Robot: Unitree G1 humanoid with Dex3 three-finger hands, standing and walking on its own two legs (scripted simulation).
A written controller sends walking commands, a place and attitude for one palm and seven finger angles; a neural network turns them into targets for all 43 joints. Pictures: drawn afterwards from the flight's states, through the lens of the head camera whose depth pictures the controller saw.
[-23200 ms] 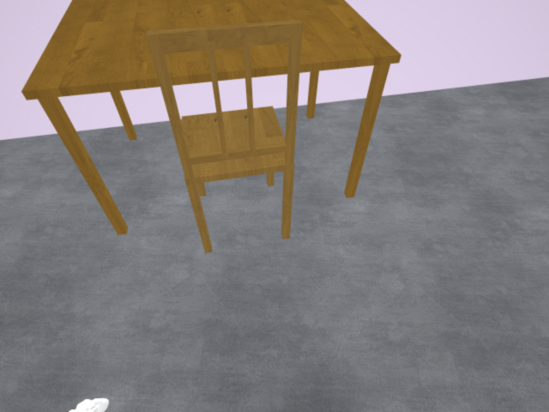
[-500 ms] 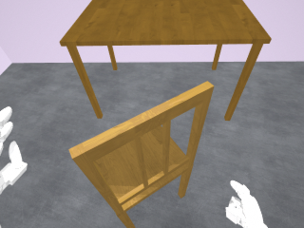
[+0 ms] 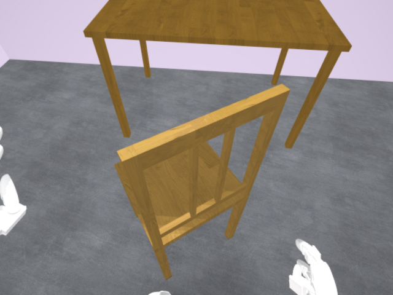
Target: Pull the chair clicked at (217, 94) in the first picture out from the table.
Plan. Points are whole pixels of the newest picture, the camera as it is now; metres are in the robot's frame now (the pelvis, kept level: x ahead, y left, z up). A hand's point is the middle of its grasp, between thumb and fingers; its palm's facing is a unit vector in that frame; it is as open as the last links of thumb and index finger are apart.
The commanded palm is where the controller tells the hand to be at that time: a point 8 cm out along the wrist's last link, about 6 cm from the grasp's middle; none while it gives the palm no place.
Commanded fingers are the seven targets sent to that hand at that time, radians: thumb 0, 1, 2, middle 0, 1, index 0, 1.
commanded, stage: step back with the hand held close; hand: left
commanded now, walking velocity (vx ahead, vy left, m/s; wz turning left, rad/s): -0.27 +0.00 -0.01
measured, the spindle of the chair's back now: (193, 184) +0.38 +0.04 -0.05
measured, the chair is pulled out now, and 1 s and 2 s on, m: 0.59 0.59 0.59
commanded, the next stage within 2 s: stop stepping back and stand still in 0.94 s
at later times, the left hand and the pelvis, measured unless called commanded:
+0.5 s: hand (15, 216) +0.18 +0.26 +0.18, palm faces +0.45 -0.73 -0.52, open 7.4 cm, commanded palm +0.12 +0.29 +0.19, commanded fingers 0.00 0.90 0.90 -0.20 -0.30 -0.20 -0.30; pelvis -0.02 -0.01 -0.01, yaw +1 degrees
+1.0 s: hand (11, 268) +0.12 +0.22 +0.19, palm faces +0.39 -0.79 -0.48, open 7.4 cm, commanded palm +0.06 +0.27 +0.19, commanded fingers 0.00 0.90 0.90 -0.20 -0.30 -0.20 -0.30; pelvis -0.09 -0.03 +0.01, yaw -1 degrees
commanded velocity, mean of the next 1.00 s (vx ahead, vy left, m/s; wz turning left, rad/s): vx -0.39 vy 0.00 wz -0.03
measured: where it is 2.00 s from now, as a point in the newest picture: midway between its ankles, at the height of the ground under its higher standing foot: outside the picture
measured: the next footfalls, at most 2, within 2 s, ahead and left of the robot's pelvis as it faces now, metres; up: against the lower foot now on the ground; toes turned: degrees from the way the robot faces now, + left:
left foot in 0.76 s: +0.01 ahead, +0.11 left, +0.00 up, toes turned +3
right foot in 1.06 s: -0.07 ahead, -0.16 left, +0.00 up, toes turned -1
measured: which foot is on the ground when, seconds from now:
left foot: down 0.00-0.58, up 0.60-0.74, down 0.76-1.00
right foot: down 0.00-0.78, up 0.80-1.00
